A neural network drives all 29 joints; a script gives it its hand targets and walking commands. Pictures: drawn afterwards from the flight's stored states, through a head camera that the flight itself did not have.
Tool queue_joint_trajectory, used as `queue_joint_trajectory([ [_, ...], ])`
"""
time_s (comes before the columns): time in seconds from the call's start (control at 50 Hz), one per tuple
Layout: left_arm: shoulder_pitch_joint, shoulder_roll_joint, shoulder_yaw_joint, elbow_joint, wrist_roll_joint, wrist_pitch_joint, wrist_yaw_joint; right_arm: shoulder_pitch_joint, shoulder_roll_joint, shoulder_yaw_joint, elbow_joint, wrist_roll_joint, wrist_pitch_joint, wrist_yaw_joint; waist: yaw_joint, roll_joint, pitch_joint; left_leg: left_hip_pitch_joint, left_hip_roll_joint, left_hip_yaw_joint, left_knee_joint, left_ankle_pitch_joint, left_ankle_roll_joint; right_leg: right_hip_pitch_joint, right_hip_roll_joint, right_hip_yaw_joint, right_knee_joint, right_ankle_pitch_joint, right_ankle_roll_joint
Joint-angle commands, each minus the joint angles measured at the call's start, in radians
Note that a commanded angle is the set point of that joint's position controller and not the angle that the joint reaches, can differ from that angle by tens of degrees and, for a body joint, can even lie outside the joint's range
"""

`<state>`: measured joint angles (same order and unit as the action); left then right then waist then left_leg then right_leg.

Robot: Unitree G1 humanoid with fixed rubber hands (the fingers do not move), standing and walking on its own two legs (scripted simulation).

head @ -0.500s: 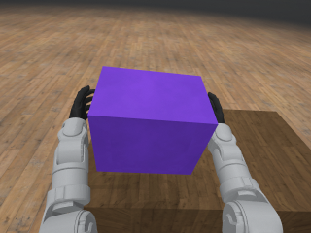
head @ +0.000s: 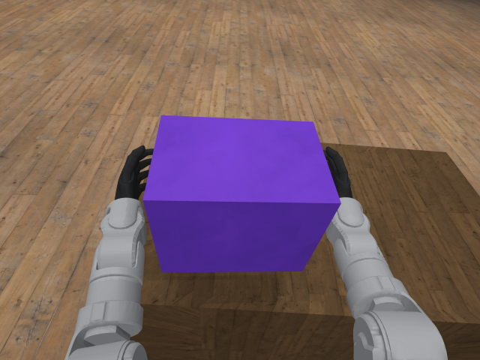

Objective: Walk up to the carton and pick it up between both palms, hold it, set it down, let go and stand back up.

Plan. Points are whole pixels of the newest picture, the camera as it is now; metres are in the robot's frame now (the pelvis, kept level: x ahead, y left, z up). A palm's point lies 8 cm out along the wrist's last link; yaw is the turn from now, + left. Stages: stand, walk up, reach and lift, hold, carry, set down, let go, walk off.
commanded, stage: set down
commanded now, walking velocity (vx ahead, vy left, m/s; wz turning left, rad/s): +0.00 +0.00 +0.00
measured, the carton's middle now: (236, 198) +0.38 +0.02 +0.09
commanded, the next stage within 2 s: none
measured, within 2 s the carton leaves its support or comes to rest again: neither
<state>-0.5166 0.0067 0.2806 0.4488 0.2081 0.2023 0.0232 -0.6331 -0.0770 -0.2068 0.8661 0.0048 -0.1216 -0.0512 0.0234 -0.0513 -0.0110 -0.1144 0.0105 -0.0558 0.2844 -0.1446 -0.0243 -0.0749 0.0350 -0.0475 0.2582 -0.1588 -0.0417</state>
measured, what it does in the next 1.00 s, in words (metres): stands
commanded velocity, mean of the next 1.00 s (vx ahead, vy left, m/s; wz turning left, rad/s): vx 0.00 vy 0.00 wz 0.00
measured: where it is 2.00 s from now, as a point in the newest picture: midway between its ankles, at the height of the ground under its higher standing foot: outside the picture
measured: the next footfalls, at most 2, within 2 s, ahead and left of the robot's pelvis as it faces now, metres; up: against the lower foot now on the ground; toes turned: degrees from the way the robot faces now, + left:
none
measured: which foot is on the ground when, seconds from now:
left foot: down 0.00-1.00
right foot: down 0.00-1.00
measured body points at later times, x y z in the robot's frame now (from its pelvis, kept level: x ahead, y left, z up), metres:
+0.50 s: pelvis +0.01 +0.00 +0.00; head +0.03 +0.01 +0.45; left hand +0.38 +0.19 +0.08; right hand +0.41 -0.16 +0.08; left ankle +0.01 +0.13 -0.75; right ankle -0.01 -0.09 -0.75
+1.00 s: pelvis +0.00 -0.01 +0.00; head +0.06 +0.00 +0.44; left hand +0.37 +0.19 +0.03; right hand +0.42 -0.16 +0.04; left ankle +0.01 +0.13 -0.75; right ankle -0.01 -0.09 -0.75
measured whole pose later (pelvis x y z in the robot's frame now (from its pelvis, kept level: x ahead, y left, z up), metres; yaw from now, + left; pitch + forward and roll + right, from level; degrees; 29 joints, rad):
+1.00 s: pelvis +0.00 -0.01 +0.00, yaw -1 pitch +11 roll +0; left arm -0.52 -0.03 0.32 0.76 0.18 -0.13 0.10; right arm -0.70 -0.11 -0.31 1.10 -0.12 -0.33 0.01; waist 0.08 -0.01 -0.08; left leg -0.36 0.03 -0.03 0.29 -0.12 -0.04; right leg -0.33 0.05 -0.05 0.26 -0.13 -0.06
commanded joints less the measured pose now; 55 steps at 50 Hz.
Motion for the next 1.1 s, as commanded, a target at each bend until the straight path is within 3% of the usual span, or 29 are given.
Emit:
queue_joint_trajectory([
  [0.0,-0.575,-0.525,-0.423,-0.166,-0.048,-0.062,-0.108,-0.629,0.498,0.353,-0.276,-0.004,-0.096,0.102,0.002,0.035,-0.48,0.089,-0.033,0.102,0.023,0.353,-0.01,0.214,-0.024,-0.031,0.025,0.423,0.083],
  [0.12,-0.564,-0.546,-0.49,-0.235,-0.07,-0.089,-0.08,-0.579,0.475,0.377,-0.304,0.005,-0.116,0.1,-0.019,0.066,-0.529,0.14,-0.024,0.08,0.068,0.472,-0.041,0.177,-0.01,-0.043,0.038,0.501,0.071],
  [0.3,-0.513,-0.558,-0.503,-0.213,-0.075,-0.101,-0.044,-0.583,0.453,0.405,-0.323,0.029,-0.125,0.115,0.013,0.056,-0.536,0.136,-0.015,0.069,0.082,0.489,-0.038,0.125,-0.004,-0.038,0.035,0.5,0.057],
  [0.48,-0.547,-0.568,-0.465,-0.15,-0.057,-0.174,-0.021,-0.574,0.441,0.337,-0.207,-0.012,-0.164,0.146,0.028,0.071,-0.593,0.104,-0.007,0.084,0.072,0.474,-0.04,0.103,-0.008,-0.04,0.041,0.484,0.05],
  [0.58,-0.575,-0.55,-0.4,-0.024,-0.046,-0.22,-0.021,-0.587,0.438,0.28,-0.1,-0.058,-0.18,0.16,0.037,0.031,-0.544,0.036,-0.003,0.098,0.036,0.361,-0.016,0.096,-0.024,-0.028,0.023,0.395,0.056],
  [0.68,-0.62,-0.544,-0.356,0.039,-0.035,-0.291,-0.021,-0.608,0.461,0.247,-0.049,-0.101,-0.216,0.166,0.049,0.022,-0.589,-0.037,-0.008,0.113,0.018,0.329,-0.006,0.145,-0.036,-0.019,0.047,0.455,0.07],
  [0.8,-0.651,-0.535,-0.309,0.108,-0.02,-0.356,-0.013,-0.614,0.466,0.185,0.027,-0.153,-0.242,0.174,0.054,0.015,-0.602,-0.059,-0.002,0.127,0.012,0.289,0.001,0.094,-0.041,-0.016,0.034,0.366,0.069],
  [0.88,-0.67,-0.541,-0.304,0.122,-0.014,-0.396,-0.002,-0.604,0.475,0.161,0.069,-0.179,-0.258,0.182,0.058,0.032,-0.635,-0.067,0.002,0.13,0.017,0.306,-0.006,0.075,-0.038,-0.02,0.04,0.357,0.062],
  [1.08,-0.652,-0.551,-0.304,0.189,-0.017,-0.481,0.015,-0.612,0.474,0.154,0.143,-0.215,-0.314,0.186,0.065,0.025,-0.74,-0.122,0.005,0.124,0.056,0.392,-0.011,0.069,-0.029,-0.022,0.078,0.483,0.063],
])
